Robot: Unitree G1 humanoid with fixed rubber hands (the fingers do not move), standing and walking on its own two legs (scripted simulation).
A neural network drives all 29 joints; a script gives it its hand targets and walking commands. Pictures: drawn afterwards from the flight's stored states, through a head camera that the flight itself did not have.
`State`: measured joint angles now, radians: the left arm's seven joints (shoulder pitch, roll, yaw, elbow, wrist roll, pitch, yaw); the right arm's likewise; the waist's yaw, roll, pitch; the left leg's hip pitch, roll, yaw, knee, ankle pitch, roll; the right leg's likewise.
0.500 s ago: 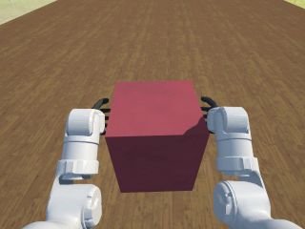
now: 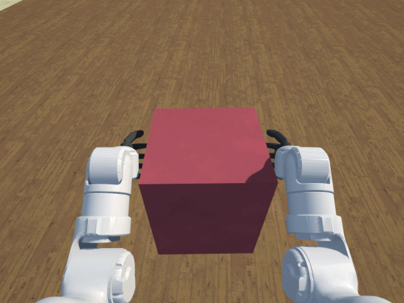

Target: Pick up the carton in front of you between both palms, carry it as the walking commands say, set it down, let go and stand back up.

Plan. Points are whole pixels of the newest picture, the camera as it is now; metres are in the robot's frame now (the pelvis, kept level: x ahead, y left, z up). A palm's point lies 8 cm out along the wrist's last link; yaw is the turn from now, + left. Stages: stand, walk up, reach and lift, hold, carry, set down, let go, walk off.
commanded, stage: carry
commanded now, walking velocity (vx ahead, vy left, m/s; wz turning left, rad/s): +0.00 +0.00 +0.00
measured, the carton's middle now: (205, 183) +0.35 -0.01 +0.06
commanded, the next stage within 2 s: none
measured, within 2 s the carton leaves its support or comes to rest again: neither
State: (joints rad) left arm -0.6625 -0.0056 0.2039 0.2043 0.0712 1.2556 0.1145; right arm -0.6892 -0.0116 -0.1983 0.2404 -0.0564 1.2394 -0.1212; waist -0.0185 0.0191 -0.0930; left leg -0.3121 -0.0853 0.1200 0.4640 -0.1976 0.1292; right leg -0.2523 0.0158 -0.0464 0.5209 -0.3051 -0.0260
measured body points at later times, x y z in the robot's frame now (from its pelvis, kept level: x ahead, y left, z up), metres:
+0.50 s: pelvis +0.00 -0.02 +0.00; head -0.02 -0.02 +0.45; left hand +0.36 +0.13 +0.12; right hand +0.36 -0.18 +0.12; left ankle +0.03 +0.03 -0.73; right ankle -0.02 -0.10 -0.73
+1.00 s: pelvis +0.00 -0.04 +0.00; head -0.02 -0.04 +0.45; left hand +0.36 +0.11 +0.12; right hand +0.36 -0.19 +0.12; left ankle +0.03 +0.03 -0.73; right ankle -0.02 -0.10 -0.73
